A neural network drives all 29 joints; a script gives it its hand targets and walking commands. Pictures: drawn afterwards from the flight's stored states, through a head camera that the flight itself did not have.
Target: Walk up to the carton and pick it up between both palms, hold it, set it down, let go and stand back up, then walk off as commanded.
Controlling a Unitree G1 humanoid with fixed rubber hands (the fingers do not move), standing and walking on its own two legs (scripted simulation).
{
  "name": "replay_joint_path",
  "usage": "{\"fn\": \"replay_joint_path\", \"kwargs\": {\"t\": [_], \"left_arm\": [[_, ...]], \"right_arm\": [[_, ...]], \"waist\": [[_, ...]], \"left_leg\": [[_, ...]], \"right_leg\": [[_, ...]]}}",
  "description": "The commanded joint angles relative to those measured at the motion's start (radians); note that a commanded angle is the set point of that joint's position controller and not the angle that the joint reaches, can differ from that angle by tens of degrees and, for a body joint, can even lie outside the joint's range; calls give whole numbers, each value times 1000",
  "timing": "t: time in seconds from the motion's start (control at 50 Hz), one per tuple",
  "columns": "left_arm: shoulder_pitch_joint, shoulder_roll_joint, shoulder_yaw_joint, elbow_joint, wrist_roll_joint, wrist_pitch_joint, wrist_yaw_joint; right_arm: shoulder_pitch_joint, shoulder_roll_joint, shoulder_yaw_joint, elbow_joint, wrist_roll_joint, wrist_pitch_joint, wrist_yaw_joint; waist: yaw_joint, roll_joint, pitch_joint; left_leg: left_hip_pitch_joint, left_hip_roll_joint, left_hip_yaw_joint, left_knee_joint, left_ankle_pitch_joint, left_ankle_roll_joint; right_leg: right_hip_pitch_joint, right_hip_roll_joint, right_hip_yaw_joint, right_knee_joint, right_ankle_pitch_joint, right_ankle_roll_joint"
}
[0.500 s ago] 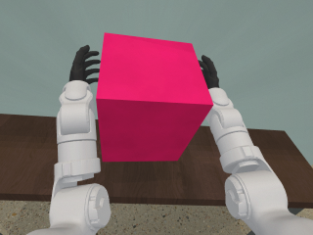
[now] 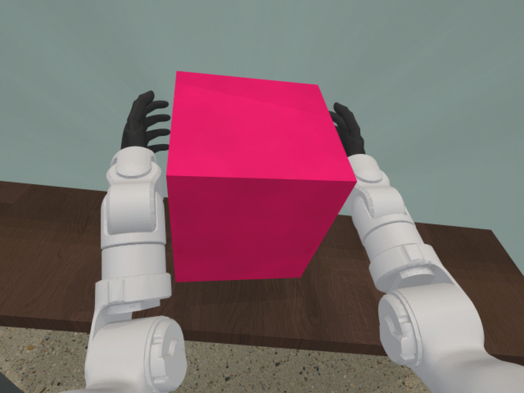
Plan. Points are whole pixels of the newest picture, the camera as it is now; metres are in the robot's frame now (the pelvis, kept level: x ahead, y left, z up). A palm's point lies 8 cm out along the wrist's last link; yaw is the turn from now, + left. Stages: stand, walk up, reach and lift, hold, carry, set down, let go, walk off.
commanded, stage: set down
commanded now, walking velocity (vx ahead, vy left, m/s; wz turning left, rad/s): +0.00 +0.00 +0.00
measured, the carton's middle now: (245, 185) +0.40 +0.04 +0.16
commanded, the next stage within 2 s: none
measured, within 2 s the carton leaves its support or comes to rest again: rests again in 1.68 s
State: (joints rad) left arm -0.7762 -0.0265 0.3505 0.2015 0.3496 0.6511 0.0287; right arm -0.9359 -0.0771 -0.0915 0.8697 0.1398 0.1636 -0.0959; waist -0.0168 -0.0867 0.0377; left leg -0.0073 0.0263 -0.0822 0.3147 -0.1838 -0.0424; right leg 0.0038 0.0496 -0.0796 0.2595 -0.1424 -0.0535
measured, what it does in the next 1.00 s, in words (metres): stands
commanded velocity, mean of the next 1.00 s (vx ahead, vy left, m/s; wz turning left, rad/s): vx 0.00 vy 0.00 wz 0.00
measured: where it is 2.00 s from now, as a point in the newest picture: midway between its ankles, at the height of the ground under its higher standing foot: outside the picture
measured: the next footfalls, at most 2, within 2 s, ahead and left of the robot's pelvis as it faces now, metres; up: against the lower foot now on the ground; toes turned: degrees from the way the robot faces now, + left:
none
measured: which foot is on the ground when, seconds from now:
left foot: down 0.00-1.00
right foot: down 0.00-1.00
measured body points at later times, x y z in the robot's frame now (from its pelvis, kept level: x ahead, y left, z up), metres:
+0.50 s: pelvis +0.00 -0.01 +0.00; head -0.03 +0.01 +0.45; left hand +0.39 +0.18 +0.21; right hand +0.43 -0.13 +0.20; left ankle +0.00 +0.15 -0.75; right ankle +0.01 -0.08 -0.75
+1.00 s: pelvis +0.00 -0.01 +0.00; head +0.00 +0.00 +0.45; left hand +0.39 +0.17 +0.16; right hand +0.45 -0.13 +0.16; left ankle +0.00 +0.15 -0.75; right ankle +0.01 -0.08 -0.75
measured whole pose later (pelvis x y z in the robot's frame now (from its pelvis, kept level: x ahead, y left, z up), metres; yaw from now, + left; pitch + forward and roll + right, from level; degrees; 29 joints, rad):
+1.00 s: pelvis +0.00 -0.01 +0.00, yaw -3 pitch +1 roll +0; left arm -0.73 -0.15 0.41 0.36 0.34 0.49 0.14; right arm -0.97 -0.13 -0.18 1.09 0.00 0.05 0.03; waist 0.09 -0.02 -0.04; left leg -0.16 0.04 -0.04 0.28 -0.15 -0.05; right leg -0.18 0.06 -0.04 0.27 -0.12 -0.07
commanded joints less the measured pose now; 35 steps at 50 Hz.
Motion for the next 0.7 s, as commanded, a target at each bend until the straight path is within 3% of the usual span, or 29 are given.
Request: {"fn": "replay_joint_path", "kwargs": {"t": [0.0, 0.26, 0.36, 0.5, 0.68], "left_arm": [[-524, -488, -437, -71, -121, -36, -96], [-507, -451, -314, 38, -105, -54, -56], [-533, -452, -296, 68, -108, -75, -51], [-510, -485, -309, 62, -98, -115, -45], [-496, -508, -331, 47, -102, -165, -22]], "right_arm": [[-621, 348, 152, -226, 26, -85, 122], [-671, 345, 142, -171, -14, -83, 179], [-664, 368, 104, -113, -48, -80, 188], [-615, 376, 70, -56, -76, -98, 192], [-611, 381, 64, -26, -93, -134, 203]], "waist": [[-31, 182, -460], [71, 41, -434], [69, 35, -454], [46, 96, -489], [50, 101, -487]], "left_leg": [[110, -39, 92, 27, 413, -19], [-2, -35, 123, -31, 255, 35], [-36, -34, 129, -47, 202, 44], [-30, -37, 125, -22, 278, 24], [-34, -33, 119, -8, 327, 12]], "right_leg": [[95, 6, -37, 5, 191, 61], [91, -8, -27, 4, 124, 66], [82, -22, -18, 0, 104, 73], [93, -30, -9, 15, 192, 78], [76, -26, -11, 30, 240, 76]]}}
